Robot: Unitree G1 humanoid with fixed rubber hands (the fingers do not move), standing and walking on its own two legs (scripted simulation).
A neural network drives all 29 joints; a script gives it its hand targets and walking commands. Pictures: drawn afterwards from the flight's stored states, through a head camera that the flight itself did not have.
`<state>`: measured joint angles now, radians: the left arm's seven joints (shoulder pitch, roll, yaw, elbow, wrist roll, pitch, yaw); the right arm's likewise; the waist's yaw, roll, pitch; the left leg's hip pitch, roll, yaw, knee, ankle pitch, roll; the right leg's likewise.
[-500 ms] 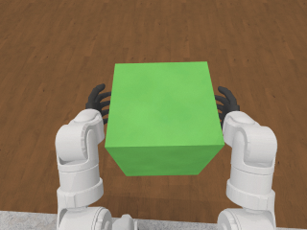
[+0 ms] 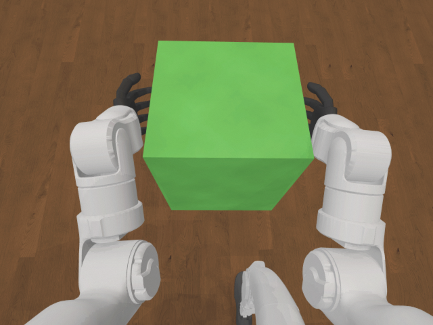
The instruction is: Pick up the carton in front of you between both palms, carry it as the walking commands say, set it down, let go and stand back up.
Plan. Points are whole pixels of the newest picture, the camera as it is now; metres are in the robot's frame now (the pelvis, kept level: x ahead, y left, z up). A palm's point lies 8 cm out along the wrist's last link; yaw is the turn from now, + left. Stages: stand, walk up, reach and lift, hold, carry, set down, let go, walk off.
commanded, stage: carry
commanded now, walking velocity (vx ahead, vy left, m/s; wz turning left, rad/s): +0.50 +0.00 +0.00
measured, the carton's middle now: (223, 138) +0.42 -0.02 +0.06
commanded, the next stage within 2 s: none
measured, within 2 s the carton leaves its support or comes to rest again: neither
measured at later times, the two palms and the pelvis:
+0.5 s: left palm out of the picture +0.75 +0.17 +0.21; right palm out of the picture +0.73 -0.13 +0.20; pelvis +0.36 +0.02 +0.05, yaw +0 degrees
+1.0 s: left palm out of the picture +1.03 +0.17 +0.26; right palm out of the picture +1.07 -0.13 +0.26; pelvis +0.67 -0.02 +0.11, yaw +0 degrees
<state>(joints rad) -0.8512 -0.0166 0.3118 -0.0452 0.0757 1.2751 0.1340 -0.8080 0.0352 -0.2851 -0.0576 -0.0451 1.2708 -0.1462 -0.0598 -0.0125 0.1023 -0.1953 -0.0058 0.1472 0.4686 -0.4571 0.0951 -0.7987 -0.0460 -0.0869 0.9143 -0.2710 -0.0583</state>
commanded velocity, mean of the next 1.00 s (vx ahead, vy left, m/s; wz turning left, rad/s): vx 0.50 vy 0.00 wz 0.00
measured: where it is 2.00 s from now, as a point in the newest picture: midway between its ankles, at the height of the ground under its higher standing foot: (203, 64)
